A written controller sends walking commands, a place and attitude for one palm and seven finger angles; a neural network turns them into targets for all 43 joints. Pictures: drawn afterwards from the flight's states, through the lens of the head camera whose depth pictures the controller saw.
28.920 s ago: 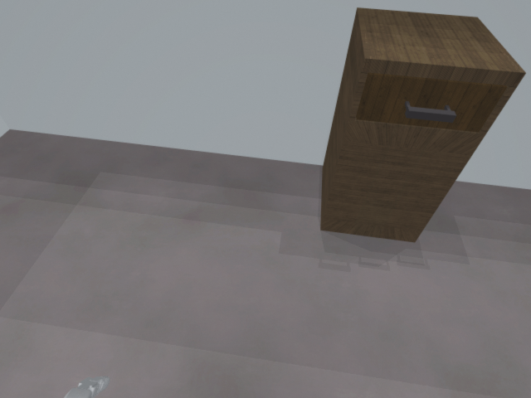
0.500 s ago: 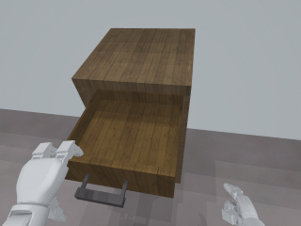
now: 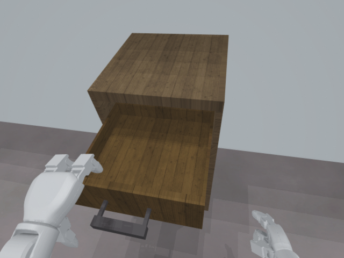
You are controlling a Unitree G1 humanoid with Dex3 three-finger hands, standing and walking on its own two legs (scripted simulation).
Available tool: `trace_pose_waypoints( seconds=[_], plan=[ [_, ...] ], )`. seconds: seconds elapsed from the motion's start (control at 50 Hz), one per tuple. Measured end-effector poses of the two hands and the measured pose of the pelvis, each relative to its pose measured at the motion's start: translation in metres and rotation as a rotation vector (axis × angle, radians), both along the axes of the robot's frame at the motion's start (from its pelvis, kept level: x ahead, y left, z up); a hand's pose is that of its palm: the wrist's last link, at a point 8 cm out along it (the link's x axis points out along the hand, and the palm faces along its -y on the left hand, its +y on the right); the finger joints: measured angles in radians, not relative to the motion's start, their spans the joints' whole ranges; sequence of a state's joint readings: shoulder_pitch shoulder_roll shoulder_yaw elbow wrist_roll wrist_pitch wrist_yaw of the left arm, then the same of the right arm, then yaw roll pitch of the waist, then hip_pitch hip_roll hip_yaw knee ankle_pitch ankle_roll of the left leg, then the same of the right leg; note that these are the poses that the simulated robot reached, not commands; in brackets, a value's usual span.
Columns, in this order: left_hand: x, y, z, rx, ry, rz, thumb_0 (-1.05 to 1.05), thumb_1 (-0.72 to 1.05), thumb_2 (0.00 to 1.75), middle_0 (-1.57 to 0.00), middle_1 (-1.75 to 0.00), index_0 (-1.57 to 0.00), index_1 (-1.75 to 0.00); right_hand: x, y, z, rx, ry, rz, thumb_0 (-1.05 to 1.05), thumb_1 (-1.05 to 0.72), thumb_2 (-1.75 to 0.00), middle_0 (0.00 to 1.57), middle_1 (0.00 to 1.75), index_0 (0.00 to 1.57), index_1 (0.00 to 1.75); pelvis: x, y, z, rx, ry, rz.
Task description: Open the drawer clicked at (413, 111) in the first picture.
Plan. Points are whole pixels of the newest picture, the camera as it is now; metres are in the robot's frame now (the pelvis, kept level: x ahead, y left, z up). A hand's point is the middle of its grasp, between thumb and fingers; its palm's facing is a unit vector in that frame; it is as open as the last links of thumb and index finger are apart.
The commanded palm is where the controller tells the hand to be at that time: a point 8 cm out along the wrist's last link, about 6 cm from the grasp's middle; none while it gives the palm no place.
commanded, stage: draw the hand back to the body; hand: left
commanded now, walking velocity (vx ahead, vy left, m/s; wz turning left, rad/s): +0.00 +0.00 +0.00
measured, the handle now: (122, 217) +0.21 +0.18 -0.05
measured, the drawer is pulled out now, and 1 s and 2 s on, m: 0.30 0.30 0.30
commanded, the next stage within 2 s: step back with the hand held close in 1.42 s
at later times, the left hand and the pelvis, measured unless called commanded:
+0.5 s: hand (63, 201) +0.18 +0.23 +0.12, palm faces +0.18 -0.55 -0.81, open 13.8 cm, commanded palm +0.14 +0.26 +0.17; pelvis +0.01 +0.01 +0.00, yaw +2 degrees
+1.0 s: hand (63, 190) +0.18 +0.21 +0.16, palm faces +0.39 -0.82 -0.42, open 10.6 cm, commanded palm +0.13 +0.26 +0.18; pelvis +0.01 -0.02 +0.01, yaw +3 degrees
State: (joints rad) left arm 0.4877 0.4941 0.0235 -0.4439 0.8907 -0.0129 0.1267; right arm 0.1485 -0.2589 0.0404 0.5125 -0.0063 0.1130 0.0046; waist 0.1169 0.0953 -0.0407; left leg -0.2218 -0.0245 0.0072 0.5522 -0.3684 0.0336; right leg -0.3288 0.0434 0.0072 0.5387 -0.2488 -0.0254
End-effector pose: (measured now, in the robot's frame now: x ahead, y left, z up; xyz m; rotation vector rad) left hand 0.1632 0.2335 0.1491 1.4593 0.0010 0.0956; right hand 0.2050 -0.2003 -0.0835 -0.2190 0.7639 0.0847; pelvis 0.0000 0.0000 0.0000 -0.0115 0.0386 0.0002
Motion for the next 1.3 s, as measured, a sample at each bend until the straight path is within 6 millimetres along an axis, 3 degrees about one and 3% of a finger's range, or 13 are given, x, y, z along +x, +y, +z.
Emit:
trace_pose_waypoints(
  seconds=[0.2,0.44,0.5,0.54,0.58,0.64,0.78,1.04,1.3],
  plan=[
    [-0.004,0.016,0.007,0.011,0.023,0.045,0.00,-0.49,0.30,-0.31,-1.20,-0.32,-1.20,0.004,0.000,0.003,0.017,-0.004,-0.018,0.01,-0.91,-0.90,0.20,0.30,0.20,0.30,0.006,0.004,0.001,-0.002,0.006,-0.004],
    [-0.018,0.020,0.018,0.039,0.003,0.023,0.00,-0.49,0.30,-0.32,-1.20,-0.32,-1.20,0.010,0.002,0.007,-0.008,-0.016,0.001,0.01,-0.91,-0.90,0.20,0.30,0.20,0.30,0.007,0.008,0.000,-0.009,0.008,0.003],
    [-0.018,0.026,0.014,-0.493,-0.088,0.092,0.00,-0.49,0.30,-0.31,-1.19,-0.33,-1.19,0.008,0.005,0.011,0.018,-0.085,-0.050,0.01,-0.91,-0.90,0.20,0.30,0.20,0.30,0.006,0.008,0.000,-0.006,-0.032,0.027],
    [-0.018,0.025,0.008,-0.743,-0.157,0.132,0.00,-0.47,0.31,-0.31,-1.18,-0.32,-1.18,0.004,0.008,0.013,0.024,-0.123,-0.074,0.01,-0.91,-0.90,0.20,0.30,0.20,0.30,0.007,0.006,0.001,-0.004,-0.049,0.038],
    [-0.018,0.022,0.007,-0.896,-0.222,0.140,0.00,-0.43,0.33,-0.31,-1.16,-0.32,-1.16,-0.002,0.010,0.015,0.019,-0.141,-0.079,0.01,-0.91,-0.90,0.20,0.30,0.20,0.30,0.010,0.004,0.002,-0.002,-0.059,0.047],
    [-0.019,0.019,0.015,-0.993,-0.304,0.110,0.00,-0.37,0.36,-0.30,-1.11,-0.31,-1.11,-0.008,0.011,0.016,0.011,-0.148,-0.068,0.01,-0.91,-0.90,0.20,0.30,0.20,0.30,0.015,-0.001,0.003,-0.002,-0.070,0.056],
    [-0.017,0.024,0.033,-0.981,-0.386,0.079,0.00,-0.16,0.45,-0.28,-0.98,-0.29,-0.98,-0.013,0.001,0.013,0.007,-0.143,-0.058,0.01,-0.90,-0.90,0.20,0.30,0.20,0.30,0.013,-0.010,0.005,-0.001,-0.079,0.060],
    [-0.028,0.017,0.035,-0.939,-0.360,0.123,0.00,0.28,0.64,-0.25,-0.69,-0.26,-0.69,-0.003,-0.032,0.013,-0.011,-0.162,-0.104,0.01,-0.90,-0.90,0.20,0.30,0.20,0.30,0.010,-0.025,0.006,0.006,-0.063,0.056],
    [-0.033,0.011,0.035,-0.941,-0.392,0.149,0.01,0.72,0.83,-0.22,-0.41,-0.23,-0.41,0.000,-0.036,0.012,0.012,-0.178,-0.104,0.01,-0.90,-0.90,0.20,0.30,0.20,0.30,0.007,-0.035,0.005,0.010,-0.072,0.059]
  ],
)
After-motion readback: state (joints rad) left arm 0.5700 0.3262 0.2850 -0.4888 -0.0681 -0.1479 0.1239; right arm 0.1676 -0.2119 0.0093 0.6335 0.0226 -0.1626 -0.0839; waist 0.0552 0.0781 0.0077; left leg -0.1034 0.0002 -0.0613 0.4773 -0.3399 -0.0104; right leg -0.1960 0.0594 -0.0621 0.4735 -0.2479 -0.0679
